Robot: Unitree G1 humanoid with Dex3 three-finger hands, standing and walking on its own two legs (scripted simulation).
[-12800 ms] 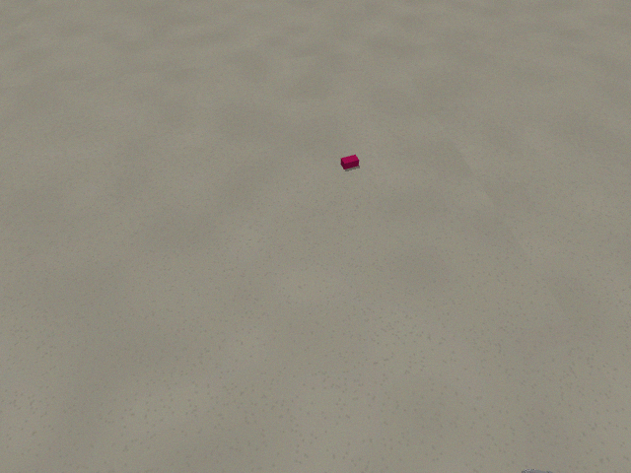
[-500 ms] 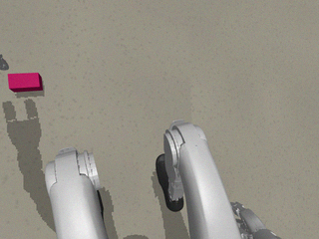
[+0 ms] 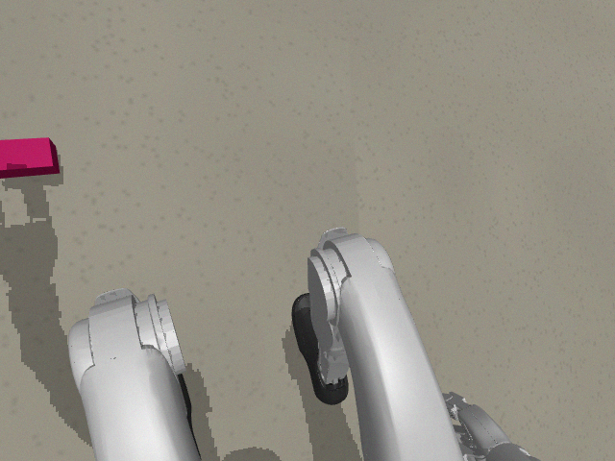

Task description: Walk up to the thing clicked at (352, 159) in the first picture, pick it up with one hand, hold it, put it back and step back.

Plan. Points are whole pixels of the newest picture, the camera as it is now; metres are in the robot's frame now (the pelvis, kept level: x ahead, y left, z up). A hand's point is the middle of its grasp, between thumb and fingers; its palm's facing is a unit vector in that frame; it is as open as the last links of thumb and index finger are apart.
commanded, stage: rise first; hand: left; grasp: from above
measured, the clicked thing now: (24, 158) +0.54 +0.29 -0.31
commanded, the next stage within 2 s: approach in 1.34 s
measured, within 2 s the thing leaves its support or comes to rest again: neither
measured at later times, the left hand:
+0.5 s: hand out of the picture +0.48 +0.32 -0.19, palm faces -0.48 -0.04 -0.87, open 11.2 cm
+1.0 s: hand out of the picture +0.48 +0.33 -0.18, palm faces -0.47 -0.04 -0.88, open 9.9 cm
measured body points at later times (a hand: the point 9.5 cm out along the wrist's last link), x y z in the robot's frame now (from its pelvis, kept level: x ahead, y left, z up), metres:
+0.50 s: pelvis +0.00 +0.00 +0.00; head +0.26 +0.10 +0.35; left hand +0.50 +0.32 -0.14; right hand +0.03 -0.27 -0.08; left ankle +0.06 +0.12 -0.29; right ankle +0.12 -0.15 -0.29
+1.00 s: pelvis +0.00 +0.00 +0.00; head +0.25 +0.11 +0.35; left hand +0.50 +0.33 -0.13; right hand +0.04 -0.27 -0.07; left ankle +0.06 +0.12 -0.29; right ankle +0.12 -0.15 -0.29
